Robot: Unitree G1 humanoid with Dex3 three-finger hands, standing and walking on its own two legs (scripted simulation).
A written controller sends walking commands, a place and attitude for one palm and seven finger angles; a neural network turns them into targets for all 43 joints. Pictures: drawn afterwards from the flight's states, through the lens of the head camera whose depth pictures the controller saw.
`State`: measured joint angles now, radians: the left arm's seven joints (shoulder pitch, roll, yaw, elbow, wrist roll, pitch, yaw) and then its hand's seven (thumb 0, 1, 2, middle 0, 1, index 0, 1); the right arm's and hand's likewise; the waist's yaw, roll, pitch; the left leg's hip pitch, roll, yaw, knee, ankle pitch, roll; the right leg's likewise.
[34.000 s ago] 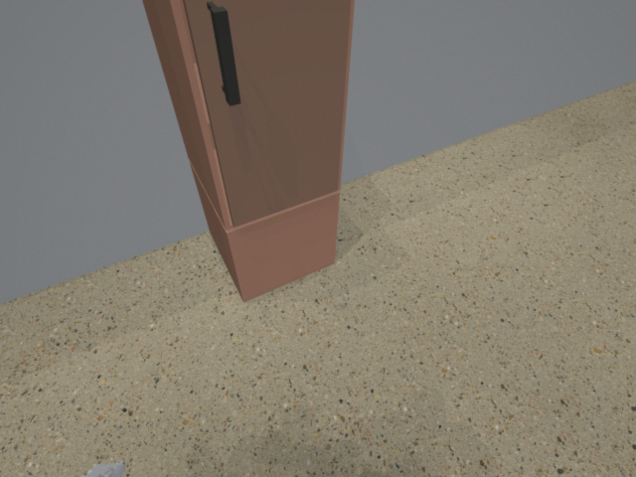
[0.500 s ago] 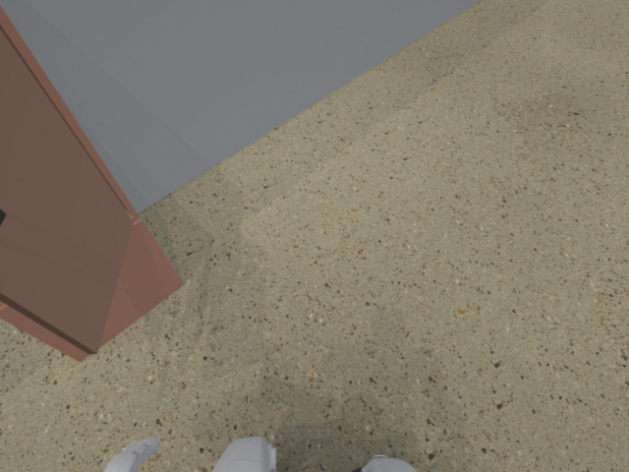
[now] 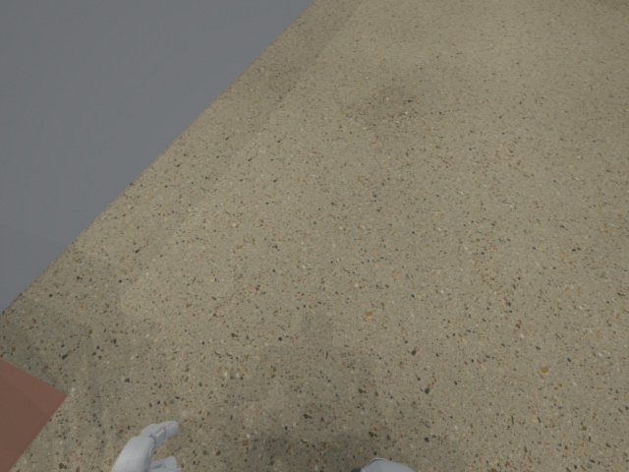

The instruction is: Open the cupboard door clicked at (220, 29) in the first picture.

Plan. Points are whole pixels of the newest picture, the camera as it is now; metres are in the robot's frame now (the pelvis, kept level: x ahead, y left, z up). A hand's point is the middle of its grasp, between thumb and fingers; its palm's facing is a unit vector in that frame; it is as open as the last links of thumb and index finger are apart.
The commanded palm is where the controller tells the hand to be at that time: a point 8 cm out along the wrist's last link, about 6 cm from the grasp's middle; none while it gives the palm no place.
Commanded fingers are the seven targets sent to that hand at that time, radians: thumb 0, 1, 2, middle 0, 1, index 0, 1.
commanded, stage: walk to a spot facing it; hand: left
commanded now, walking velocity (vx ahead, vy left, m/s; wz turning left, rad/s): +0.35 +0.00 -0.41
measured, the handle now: out of the picture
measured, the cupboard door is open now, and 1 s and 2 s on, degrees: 49 49 49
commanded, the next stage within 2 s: turn to face it in 1.24 s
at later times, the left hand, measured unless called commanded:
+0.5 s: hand (206, 397) +0.25 +0.18 -0.17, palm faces -0.15 -0.97 -0.17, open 7.4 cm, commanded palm none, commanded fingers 0.00 0.90 0.90 -0.20 -0.30 -0.20 -0.30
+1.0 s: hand (292, 252) +0.52 +0.04 -0.16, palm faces -0.25 -0.95 -0.19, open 7.2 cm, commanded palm none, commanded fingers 0.00 0.90 0.90 -0.20 -0.30 -0.20 -0.30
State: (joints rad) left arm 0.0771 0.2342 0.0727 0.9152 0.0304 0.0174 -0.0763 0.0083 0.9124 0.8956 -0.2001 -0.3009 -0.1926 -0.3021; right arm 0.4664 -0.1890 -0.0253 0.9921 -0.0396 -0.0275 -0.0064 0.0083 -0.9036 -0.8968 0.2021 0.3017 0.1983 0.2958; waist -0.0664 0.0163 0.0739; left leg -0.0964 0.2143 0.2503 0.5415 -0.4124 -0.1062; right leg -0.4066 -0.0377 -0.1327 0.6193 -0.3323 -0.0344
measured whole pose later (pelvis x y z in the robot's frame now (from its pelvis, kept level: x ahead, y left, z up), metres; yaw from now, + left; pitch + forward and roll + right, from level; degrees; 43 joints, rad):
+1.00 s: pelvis +0.43 -0.13 +0.02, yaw -15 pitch +1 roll +0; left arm 0.24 0.19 0.06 1.08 0.02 -0.07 0.00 -0.01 0.95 0.89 -0.20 -0.30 -0.20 -0.30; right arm 0.25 -0.15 -0.05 1.05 -0.03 -0.01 0.02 0.01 -0.92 -0.90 0.20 0.30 0.19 0.29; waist -0.04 -0.01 0.05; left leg -0.53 0.14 0.10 0.81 -0.23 -0.04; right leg -0.09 0.01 -0.14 0.34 -0.27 -0.05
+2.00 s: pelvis +0.77 -0.22 +0.01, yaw +2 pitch +3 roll -1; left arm 0.13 0.24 0.08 0.96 0.01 0.04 0.01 0.01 0.92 0.90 -0.20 -0.30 -0.19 -0.30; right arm 0.18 -0.21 -0.05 0.92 -0.03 0.00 -0.01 0.01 -0.91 -0.90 0.20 0.30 0.20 0.30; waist -0.02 -0.02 0.05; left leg -0.34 0.04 0.04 0.56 -0.27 0.01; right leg -0.47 -0.07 -0.05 1.01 -0.46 0.09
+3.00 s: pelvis +0.85 -0.30 +0.01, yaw +40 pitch +0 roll +2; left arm 0.17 0.19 0.04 0.88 0.03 0.02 0.02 0.00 0.91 0.89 -0.20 -0.30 -0.20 -0.30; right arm 0.17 -0.25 -0.09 0.94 -0.02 0.08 0.03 0.01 -0.91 -0.90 0.20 0.30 0.19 0.30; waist -0.04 0.00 0.09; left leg -0.48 0.01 0.03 1.08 -0.46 -0.06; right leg -0.25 -0.12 -0.14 0.55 -0.30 0.01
